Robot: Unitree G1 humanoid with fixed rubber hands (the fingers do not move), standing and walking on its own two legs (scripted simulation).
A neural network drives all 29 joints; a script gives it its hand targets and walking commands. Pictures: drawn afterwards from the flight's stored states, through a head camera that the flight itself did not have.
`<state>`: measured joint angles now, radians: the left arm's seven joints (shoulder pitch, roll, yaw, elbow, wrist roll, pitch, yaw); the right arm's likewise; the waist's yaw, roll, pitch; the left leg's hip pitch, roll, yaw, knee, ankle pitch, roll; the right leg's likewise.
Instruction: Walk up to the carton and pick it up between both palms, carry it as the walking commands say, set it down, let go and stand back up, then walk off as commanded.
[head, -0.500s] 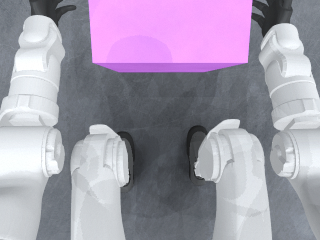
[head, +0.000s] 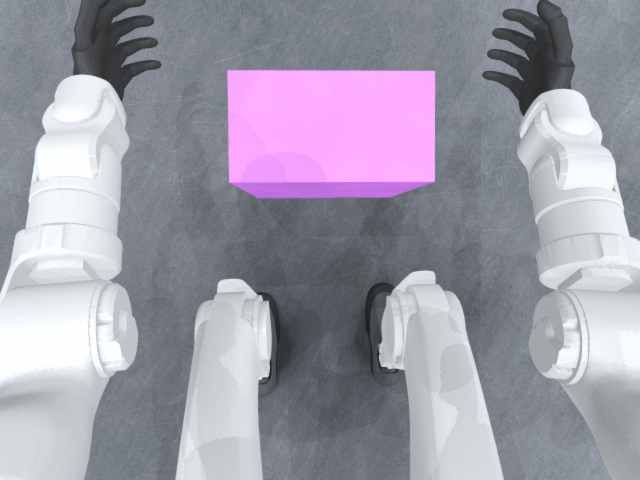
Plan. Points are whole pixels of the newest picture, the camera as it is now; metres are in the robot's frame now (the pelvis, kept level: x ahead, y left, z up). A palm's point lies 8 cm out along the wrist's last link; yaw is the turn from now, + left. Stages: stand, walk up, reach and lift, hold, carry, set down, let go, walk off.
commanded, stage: set down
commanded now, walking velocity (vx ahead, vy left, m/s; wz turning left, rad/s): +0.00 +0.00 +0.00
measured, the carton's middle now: (327, 148) +0.50 -0.01 -0.35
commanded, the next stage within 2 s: let go in 0.66 s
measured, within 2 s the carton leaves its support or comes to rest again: neither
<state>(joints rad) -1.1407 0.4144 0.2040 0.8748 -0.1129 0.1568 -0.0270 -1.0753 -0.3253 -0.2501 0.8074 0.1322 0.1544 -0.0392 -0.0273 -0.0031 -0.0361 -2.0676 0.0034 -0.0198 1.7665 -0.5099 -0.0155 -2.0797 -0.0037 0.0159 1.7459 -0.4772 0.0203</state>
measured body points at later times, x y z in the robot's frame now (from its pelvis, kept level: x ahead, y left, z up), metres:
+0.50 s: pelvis +0.03 +0.00 +0.14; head +0.32 +0.00 +0.49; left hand +0.54 +0.23 +0.05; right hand +0.52 -0.23 +0.05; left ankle +0.10 +0.13 -0.45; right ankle +0.11 -0.13 -0.45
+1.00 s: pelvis +0.07 +0.00 +0.21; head +0.30 +0.00 +0.60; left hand +0.44 +0.23 +0.10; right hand +0.42 -0.25 +0.11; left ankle +0.10 +0.13 -0.45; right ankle +0.11 -0.13 -0.45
